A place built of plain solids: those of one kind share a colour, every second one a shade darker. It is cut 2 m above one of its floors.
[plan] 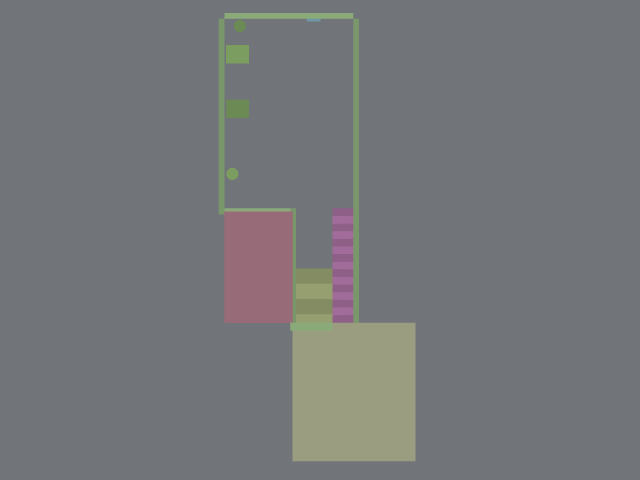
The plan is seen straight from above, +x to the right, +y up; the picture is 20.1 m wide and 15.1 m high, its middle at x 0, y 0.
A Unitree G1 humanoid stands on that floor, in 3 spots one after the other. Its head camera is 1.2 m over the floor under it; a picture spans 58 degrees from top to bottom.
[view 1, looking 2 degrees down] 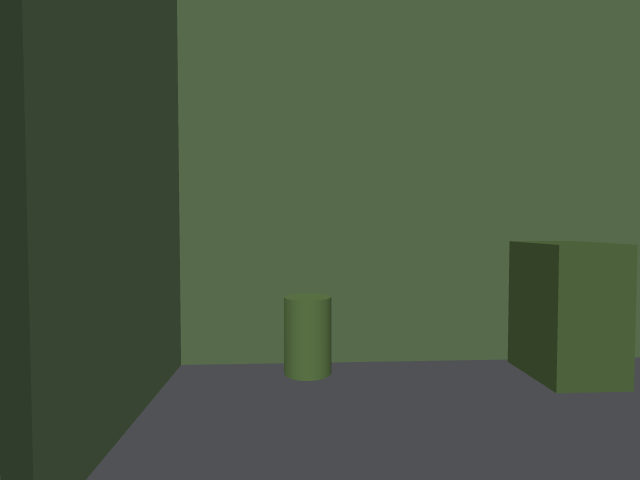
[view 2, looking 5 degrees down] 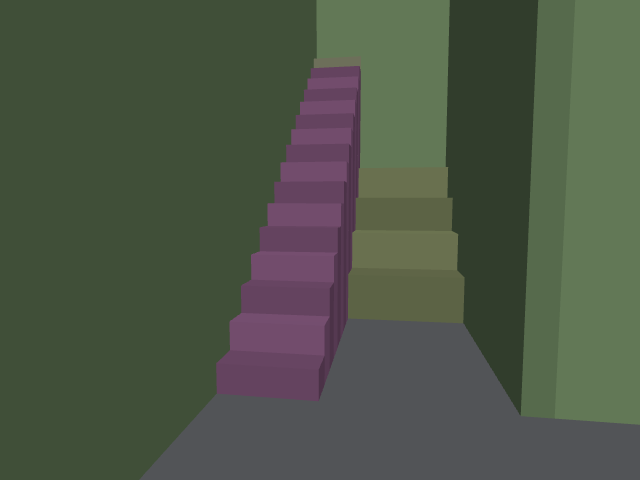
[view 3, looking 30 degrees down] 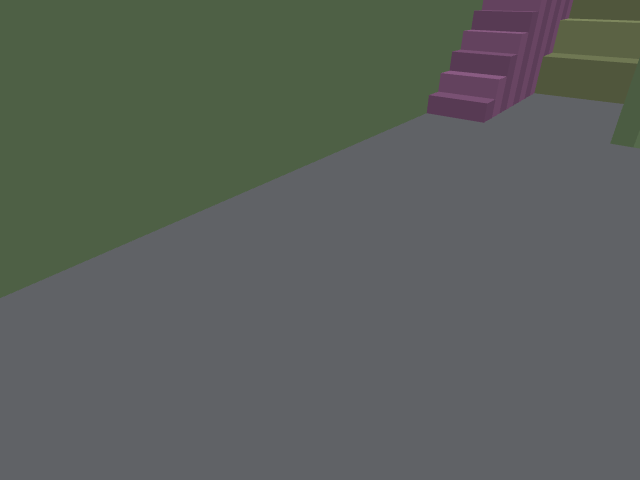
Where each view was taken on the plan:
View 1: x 0.72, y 2.00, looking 177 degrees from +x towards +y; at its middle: wall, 3.74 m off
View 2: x -0.01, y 3.49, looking -81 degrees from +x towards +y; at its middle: tread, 3.51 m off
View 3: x -1.04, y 5.62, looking -52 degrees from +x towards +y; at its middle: ground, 2.40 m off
